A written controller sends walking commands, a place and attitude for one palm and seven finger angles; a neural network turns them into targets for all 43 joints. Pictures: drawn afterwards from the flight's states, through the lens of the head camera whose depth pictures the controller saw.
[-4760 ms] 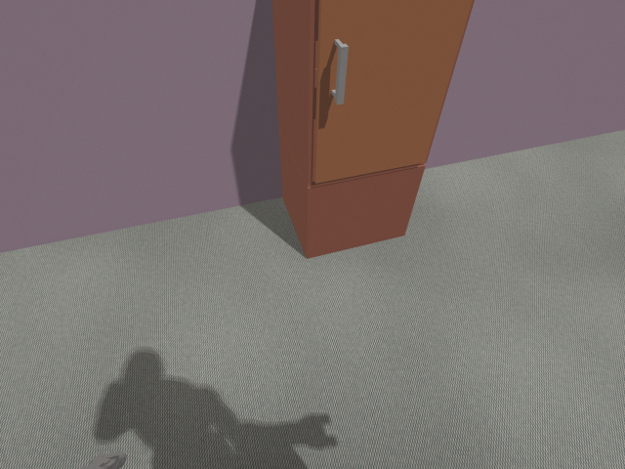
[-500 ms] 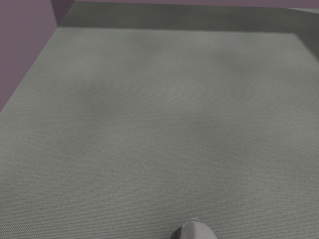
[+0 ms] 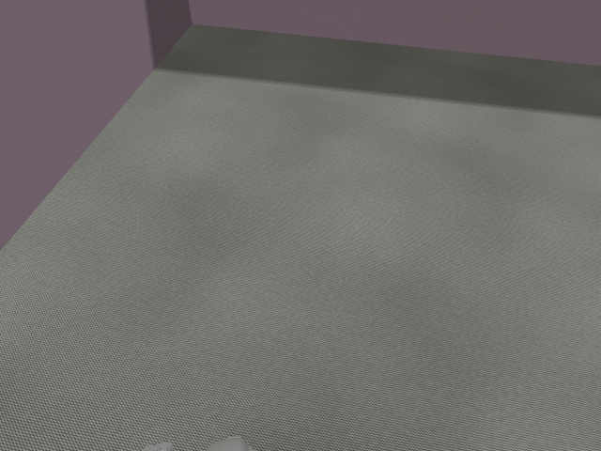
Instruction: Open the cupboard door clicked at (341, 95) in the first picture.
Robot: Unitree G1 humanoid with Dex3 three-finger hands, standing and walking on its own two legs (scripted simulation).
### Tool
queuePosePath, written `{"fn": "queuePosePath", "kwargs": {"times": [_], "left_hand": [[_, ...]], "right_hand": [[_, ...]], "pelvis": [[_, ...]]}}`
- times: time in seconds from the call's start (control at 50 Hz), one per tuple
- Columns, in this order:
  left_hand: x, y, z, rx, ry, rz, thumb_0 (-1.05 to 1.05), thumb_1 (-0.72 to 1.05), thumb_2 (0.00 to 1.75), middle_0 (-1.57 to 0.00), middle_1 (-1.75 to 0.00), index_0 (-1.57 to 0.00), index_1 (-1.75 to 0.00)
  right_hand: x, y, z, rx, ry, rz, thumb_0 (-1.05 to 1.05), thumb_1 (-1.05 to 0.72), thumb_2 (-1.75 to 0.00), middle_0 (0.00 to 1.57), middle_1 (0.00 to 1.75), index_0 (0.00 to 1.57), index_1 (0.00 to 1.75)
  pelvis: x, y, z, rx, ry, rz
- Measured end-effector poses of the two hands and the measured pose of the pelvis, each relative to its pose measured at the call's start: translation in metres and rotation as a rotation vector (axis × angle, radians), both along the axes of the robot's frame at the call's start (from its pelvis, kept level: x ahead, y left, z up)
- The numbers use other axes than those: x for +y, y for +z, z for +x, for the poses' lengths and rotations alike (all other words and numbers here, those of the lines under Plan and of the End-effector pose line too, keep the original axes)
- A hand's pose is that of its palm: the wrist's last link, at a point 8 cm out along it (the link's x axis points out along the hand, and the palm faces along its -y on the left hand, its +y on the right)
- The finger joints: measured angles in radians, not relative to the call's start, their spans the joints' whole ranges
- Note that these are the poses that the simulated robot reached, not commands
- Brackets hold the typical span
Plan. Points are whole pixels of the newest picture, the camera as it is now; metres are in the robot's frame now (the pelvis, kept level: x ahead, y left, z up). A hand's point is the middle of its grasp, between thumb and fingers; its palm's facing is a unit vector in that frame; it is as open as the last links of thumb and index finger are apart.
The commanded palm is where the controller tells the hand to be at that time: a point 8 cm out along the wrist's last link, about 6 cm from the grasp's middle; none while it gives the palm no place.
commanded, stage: turn to face it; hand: left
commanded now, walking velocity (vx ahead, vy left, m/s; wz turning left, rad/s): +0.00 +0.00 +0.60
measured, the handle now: out of the picture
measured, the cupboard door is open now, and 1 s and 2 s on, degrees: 0 0 0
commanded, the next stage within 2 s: none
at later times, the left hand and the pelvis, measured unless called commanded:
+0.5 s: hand out of the picture +0.08 +0.21 -0.14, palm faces +0.29 -0.92 -0.27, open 7.4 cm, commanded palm none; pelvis +0.01 -0.02 +0.00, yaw +15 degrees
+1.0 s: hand out of the picture -0.11 +0.13 -0.16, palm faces +0.60 -0.76 -0.25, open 7.4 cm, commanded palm none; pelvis -0.01 -0.05 +0.00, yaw +35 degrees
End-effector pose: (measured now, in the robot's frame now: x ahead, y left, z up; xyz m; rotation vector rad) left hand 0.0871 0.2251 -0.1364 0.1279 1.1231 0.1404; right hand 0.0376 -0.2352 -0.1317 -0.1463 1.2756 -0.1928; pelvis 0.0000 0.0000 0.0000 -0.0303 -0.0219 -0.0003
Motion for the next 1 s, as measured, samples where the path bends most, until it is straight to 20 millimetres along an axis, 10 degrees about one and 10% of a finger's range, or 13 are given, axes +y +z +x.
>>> {"fn": "queuePosePath", "kwargs": {"times": [0.1,0.3,0.54,0.8,1.0], "left_hand": [[0.026,-0.024,-0.025,0.107,0.085,-0.017,0.00,0.92,0.90,-0.20,-0.30,-0.20,-0.30],[0.055,0.006,-0.040,0.139,0.177,0.046,0.01,0.91,0.90,-0.19,-0.30,-0.20,-0.29],[0.013,0.029,-0.032,-0.025,0.272,0.117,0.00,0.90,0.90,-0.19,-0.30,-0.20,-0.29],[-0.055,0.037,-0.125,0.083,0.463,0.085,0.01,0.90,0.89,-0.20,-0.30,-0.20,-0.30],[-0.065,0.006,-0.226,0.225,0.662,0.002,0.00,0.90,0.89,-0.20,-0.30,-0.20,-0.30]], "right_hand": [[0.015,-0.002,0.042,-0.030,0.082,-0.030,0.00,-0.91,-0.89,0.20,0.29,0.20,0.30],[0.024,0.011,0.065,-0.021,0.159,-0.019,0.00,-0.90,-0.89,0.20,0.30,0.20,0.30],[-0.032,-0.008,0.096,-0.036,0.262,0.015,0.00,-0.90,-0.89,0.21,0.30,0.20,0.30],[-0.054,0.004,0.145,-0.016,0.457,0.003,0.01,-0.91,-0.89,0.20,0.29,0.20,0.30],[0.026,0.010,0.188,-0.077,0.694,-0.012,0.01,-0.91,-0.89,0.20,0.29,0.20,0.30]], "pelvis": [[0.017,-0.012,0.014,0.008,0.051,0.014],[0.018,0.008,0.019,0.037,0.134,0.001],[-0.038,-0.001,0.014,0.041,0.289,0.032],[-0.071,0.015,0.012,0.028,0.477,0.079],[-0.053,0.003,-0.008,0.048,0.611,0.039]]}}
